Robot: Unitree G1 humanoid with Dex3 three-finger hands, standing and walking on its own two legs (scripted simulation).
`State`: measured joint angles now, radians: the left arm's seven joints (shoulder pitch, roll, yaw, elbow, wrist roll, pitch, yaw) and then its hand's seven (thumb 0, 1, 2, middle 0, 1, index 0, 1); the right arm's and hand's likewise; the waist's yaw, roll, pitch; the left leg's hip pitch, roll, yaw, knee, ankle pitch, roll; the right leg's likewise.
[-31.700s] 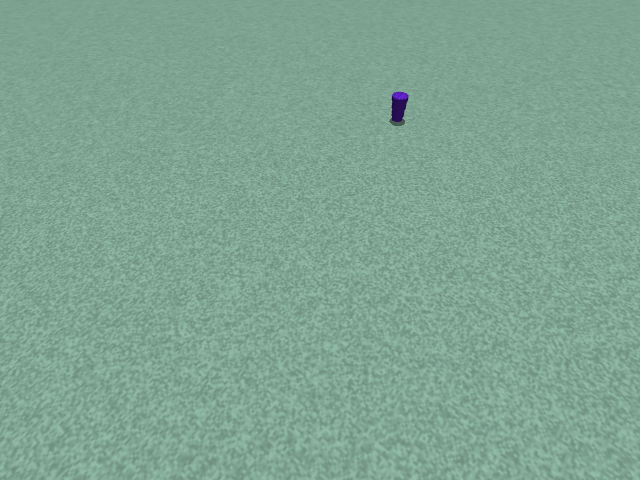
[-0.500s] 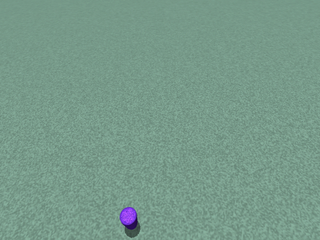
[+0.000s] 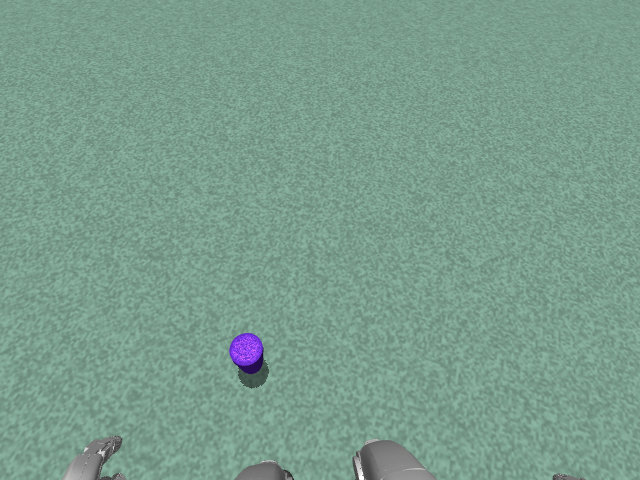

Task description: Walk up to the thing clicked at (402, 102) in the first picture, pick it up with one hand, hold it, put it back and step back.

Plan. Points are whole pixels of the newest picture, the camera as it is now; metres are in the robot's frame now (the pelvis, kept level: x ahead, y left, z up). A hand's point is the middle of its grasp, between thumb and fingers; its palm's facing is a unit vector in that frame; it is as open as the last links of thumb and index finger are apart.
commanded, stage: step back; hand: left
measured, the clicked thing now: (249, 356) +0.46 +0.20 -0.69
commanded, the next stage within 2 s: none
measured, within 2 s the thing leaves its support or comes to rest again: neither
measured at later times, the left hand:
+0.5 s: hand out of the picture +0.01 +0.26 -0.15, palm faces +0.01 -0.92 -0.39, open 7.4 cm
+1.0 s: hand out of the picture -0.22 +0.23 -0.15, palm faces -0.07 -0.91 -0.40, open 7.4 cm
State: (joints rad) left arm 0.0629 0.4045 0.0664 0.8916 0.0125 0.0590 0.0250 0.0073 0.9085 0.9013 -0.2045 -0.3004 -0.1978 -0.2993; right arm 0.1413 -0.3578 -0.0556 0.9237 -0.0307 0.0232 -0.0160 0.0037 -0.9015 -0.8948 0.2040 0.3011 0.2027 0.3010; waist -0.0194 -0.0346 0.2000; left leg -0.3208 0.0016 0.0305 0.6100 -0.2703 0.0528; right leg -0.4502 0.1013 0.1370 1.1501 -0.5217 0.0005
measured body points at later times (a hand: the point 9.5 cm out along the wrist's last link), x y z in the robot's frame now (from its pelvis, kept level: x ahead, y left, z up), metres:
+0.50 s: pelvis -0.12 +0.00 -0.01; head -0.06 +0.00 +0.43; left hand +0.01 +0.31 -0.12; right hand -0.04 -0.33 -0.13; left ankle -0.13 +0.10 -0.73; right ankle -0.07 -0.14 -0.73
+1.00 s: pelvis -0.29 -0.04 -0.01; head -0.25 -0.05 +0.43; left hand -0.21 +0.28 -0.13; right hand -0.18 -0.37 -0.13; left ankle -0.16 +0.09 -0.71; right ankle -0.31 -0.16 -0.73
